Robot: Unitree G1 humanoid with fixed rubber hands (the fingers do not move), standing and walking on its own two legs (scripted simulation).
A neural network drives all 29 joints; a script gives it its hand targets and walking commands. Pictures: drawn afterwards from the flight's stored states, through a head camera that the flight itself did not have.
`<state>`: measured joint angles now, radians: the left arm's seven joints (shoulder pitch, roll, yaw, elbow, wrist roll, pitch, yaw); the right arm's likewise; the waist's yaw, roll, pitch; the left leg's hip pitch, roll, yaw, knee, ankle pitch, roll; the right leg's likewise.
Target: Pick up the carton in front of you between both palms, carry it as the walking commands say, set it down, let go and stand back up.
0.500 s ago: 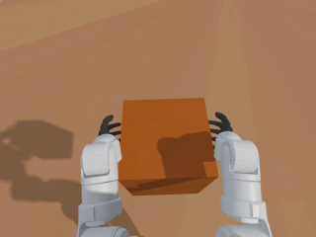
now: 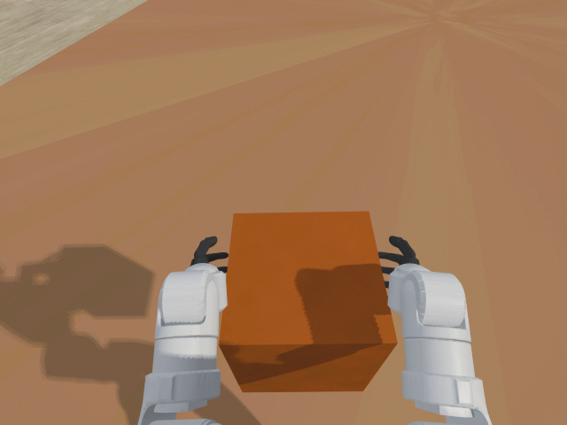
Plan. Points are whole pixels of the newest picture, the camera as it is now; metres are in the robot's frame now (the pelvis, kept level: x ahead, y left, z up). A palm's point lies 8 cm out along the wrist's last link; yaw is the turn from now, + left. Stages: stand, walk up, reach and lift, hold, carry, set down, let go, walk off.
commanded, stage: carry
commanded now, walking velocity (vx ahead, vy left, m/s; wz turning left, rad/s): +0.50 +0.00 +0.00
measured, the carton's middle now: (301, 307) +0.30 +0.00 -0.03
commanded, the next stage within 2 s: none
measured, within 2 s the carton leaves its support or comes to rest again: neither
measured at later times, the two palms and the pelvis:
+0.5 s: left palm (213, 158) +0.58 +0.16 +0.07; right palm (355, 154) +0.56 -0.12 +0.08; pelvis +0.28 +0.03 +0.01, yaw -3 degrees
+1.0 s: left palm (229, 118) +0.73 +0.15 +0.07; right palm (351, 112) +0.73 -0.14 +0.08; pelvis +0.43 +0.01 +0.01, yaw +0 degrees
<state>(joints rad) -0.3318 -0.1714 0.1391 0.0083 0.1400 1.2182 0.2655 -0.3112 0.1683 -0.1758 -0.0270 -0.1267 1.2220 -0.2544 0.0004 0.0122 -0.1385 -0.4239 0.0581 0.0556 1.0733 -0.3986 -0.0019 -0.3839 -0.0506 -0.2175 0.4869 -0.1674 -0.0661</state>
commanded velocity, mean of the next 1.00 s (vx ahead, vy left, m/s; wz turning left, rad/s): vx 0.13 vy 0.00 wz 0.00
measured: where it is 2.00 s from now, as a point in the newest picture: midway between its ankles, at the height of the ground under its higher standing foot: (293, 399)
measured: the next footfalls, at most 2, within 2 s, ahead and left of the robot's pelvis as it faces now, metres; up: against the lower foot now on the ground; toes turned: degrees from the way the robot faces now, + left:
left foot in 0.32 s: +0.34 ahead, +0.13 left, +0.00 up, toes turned +3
right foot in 0.64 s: +0.49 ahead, -0.10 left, +0.00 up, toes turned +11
